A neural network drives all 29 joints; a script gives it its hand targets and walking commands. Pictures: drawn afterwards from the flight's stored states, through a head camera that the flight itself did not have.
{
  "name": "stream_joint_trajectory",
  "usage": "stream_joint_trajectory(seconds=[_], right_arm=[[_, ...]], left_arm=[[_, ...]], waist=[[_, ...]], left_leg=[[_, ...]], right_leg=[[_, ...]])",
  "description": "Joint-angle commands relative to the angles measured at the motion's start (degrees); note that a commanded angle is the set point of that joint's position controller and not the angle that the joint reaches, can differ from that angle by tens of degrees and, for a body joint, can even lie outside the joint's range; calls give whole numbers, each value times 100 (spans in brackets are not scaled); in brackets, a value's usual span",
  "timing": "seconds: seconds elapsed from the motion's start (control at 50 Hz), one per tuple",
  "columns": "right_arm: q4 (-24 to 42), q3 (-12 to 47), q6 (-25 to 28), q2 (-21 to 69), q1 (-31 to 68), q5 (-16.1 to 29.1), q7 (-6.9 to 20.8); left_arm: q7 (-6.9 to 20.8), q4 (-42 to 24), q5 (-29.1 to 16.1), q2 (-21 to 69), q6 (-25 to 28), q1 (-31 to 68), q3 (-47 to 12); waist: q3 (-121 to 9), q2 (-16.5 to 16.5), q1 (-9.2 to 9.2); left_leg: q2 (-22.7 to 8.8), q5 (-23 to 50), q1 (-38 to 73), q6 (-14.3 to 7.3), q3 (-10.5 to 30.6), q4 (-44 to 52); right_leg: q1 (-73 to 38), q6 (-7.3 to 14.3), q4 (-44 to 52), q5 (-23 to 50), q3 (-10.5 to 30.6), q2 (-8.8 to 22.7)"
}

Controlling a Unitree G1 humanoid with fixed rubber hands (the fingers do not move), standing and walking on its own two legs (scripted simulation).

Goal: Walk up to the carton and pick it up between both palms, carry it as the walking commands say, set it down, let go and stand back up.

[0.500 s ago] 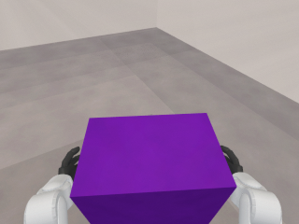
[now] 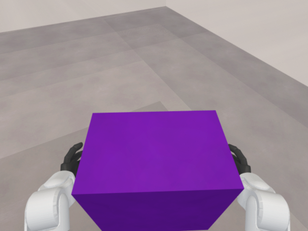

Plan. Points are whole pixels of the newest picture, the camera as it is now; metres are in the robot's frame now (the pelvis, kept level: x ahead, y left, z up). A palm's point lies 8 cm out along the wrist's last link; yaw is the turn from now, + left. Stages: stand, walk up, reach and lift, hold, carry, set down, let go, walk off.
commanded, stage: carry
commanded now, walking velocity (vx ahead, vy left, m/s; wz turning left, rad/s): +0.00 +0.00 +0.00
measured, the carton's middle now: (155, 176) +0.28 -0.01 +0.01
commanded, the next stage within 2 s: hold in 1.22 s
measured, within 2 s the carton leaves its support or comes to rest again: neither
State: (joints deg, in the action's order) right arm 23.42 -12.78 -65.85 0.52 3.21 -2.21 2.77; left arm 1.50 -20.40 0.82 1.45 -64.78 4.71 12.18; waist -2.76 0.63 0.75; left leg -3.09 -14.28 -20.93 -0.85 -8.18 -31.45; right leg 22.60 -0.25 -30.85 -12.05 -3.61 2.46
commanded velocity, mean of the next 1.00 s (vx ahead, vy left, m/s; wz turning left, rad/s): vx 0.00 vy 0.00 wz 0.00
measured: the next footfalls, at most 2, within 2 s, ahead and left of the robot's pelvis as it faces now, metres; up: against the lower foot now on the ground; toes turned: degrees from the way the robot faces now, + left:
none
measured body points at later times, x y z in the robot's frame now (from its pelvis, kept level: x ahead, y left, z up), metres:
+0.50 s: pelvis +0.01 +0.00 +0.00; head -0.01 -0.01 +0.45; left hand +0.27 +0.18 +0.06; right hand +0.27 -0.21 +0.06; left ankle +0.02 +0.11 -0.73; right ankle +0.04 -0.12 -0.73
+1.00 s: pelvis +0.01 +0.00 +0.00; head +0.00 +0.00 +0.45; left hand +0.28 +0.19 +0.03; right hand +0.28 -0.20 +0.04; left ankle +0.02 +0.11 -0.73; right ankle +0.04 -0.12 -0.73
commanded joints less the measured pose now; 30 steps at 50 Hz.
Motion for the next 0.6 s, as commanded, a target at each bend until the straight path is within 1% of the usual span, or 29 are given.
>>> stream_joint_trajectory(seconds=[0.0,0.02,0.04,0.06,0.08,0.1,0.12,0.14,0.16,0.18,0.2,0.22,0.24,0.26,0.3,0.32,0.34,0.36,0.38,0.4,0.42,0.44,0.46,0.48,0.5,0.52,0.54,0.56,0.58], right_arm=[[892,4497,96,4026,2557,1808,890],[794,4468,96,4035,2400,1760,887],[552,4359,129,3993,2380,1654,890],[590,4373,176,3930,2358,1630,898],[585,4394,181,3934,2465,1648,899],[480,4322,181,3894,2380,1592,908],[299,4235,237,3830,2452,1497,917],[238,4191,317,3811,2729,1485,930],[75,4073,399,3796,2749,1391,931],[-374,3829,529,3717,2780,1177,942],[-415,3845,619,3660,2755,1171,955],[24,4115,632,3845,2843,1384,931],[511,4463,561,4038,3134,1670,920],[528,4454,544,4090,3025,1684,919],[296,4415,422,4201,2960,1730,891],[336,4295,428,4035,2878,1648,869],[-307,4021,442,3948,2577,1398,874],[-319,3918,511,3799,2509,1269,871],[-176,3985,529,3740,2483,1304,861],[-421,3792,609,3662,2583,1145,868],[114,4138,674,3790,2822,1371,888],[165,4170,702,3813,2857,1353,869],[-216,3952,766,3895,2779,1224,859],[843,4520,749,4104,3121,1673,850],[-106,3995,778,4062,2908,1341,861],[-252,3889,862,3958,2881,1229,862],[527,4360,806,4124,2974,1595,855],[-514,3733,906,3896,2686,1143,848],[176,4087,953,3953,2794,1394,841]], left_arm=[[916,-714,-1501,4217,-24,1919,-4358],[921,-761,-1496,4166,-13,1946,-4338],[938,-588,-1414,4095,2,1940,-4244],[954,-673,-1435,4075,41,2037,-4290],[935,-503,-1411,4119,54,2015,-4308],[934,-490,-1355,4049,68,2049,-4266],[935,-152,-1204,4020,109,1957,-4086],[955,-80,-1188,4086,184,2141,-4124],[951,109,-1088,4092,269,2145,-3994],[955,545,-868,3928,404,2146,-3748],[948,522,-833,3888,488,2115,-3755],[950,19,-1098,4064,505,2321,-4074],[945,-406,-1362,4210,449,2491,-4360],[941,-550,-1401,4241,414,2498,-4443],[941,-514,-1452,4262,303,2538,-4433],[923,-299,-1336,4190,271,2177,-4336],[916,113,-1106,4024,316,2108,-4039],[917,287,-958,3928,386,1905,-3862],[917,347,-982,3920,391,1767,-3893],[944,753,-803,3907,480,1713,-3673],[954,189,-1035,3985,548,1965,-3921],[960,258,-1053,4082,570,1996,-3927],[963,396,-977,4082,665,2088,-3826],[963,-610,-1472,4374,624,2464,-4468],[952,-22,-1139,4193,676,2456,-4046],[941,286,-969,4074,751,2273,-3838],[918,-623,-1363,4241,714,2497,-4359],[911,327,-892,3930,799,2200,-3755],[903,-312,-1149,4047,846,2303,-4124]], waist=[[-1914,-284,1],[-1884,-292,5],[-1810,-147,4],[-1721,-102,18],[-1656,-89,14],[-1550,-126,12],[-1531,-117,7],[-1232,-127,-6],[-1168,93,-16],[-1039,-85,-3],[-1032,149,-1],[-921,24,-13],[-882,-262,-8],[-946,15,-5],[-852,-87,12],[-1067,52,11],[-1270,-60,-1],[-1356,14,-5],[-1447,-185,-4],[-1489,-150,-11],[-1447,-298,-19],[-1464,-306,-23],[-1477,-147,-26],[-1427,-152,-25],[-1385,-29,-18],[-1314,-132,-12],[-1462,-202,-15],[-1589,-32,-1],[-1615,16,-11]], left_leg=[[-631,1179,871,-33,477,176],[-627,1061,806,-39,548,198],[-590,971,771,-12,494,198],[-607,873,718,13,505,251],[-556,795,682,5,504,263],[-617,555,566,20,576,370],[-614,635,539,-3,576,437],[-655,477,465,7,599,564],[-577,171,415,31,530,626],[-513,-98,448,102,428,555],[-539,-69,486,69,499,699],[-502,-204,397,110,448,622],[-457,-478,350,70,467,638],[-472,-383,327,43,545,721],[-489,-401,351,21,576,845],[-603,-271,437,-52,713,921],[-606,-143,530,-19,617,844],[-605,273,548,-6,580,714],[-602,295,579,-15,564,669],[-546,101,650,-25,512,636],[-552,81,522,3,530,677],[-598,173,466,-28,618,716],[-549,224,549,-17,557,657],[-622,269,422,-10,622,734],[-609,80,421,-11,605,700],[-634,134,467,-15,607,751],[-643,178,556,-34,629,745],[-567,267,633,-23,514,632],[-543,553,707,-18,519,594]], right_leg=[[-867,245,182,1458,463,579],[-948,298,180,1611,542,611],[-936,296,194,1659,562,663],[-969,329,207,1617,562,644],[-867,315,221,1517,563,643],[-861,311,265,1156,557,614],[-889,284,194,1211,483,535],[-696,266,379,877,455,500],[-644,300,500,692,567,540],[-488,300,693,511,631,577],[-433,263,654,481,555,543],[-484,248,792,255,607,574],[-352,273,933,-220,676,540],[-524,245,867,-145,623,528],[-394,233,847,-386,553,487],[-593,240,747,-142,453,391],[-719,235,679,165,446,439],[-824,241,537,593,440,466],[-819,250,589,607,428,483],[-776,247,610,495,464,491],[-864,274,635,447,498,514],[-917,251,576,576,405,489],[-871,244,584,645,454,507],[-958,240,517,615,385,496],[-951,244,574,569,411,490],[-864,227,532,639,364,519],[-878,205,508,612,404,492],[-885,222,484,660,421,500],[-886,233,444,793,434,525]])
